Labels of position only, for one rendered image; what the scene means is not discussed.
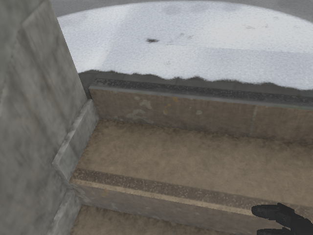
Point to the stairs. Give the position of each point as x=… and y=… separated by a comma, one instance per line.
x=163, y=165

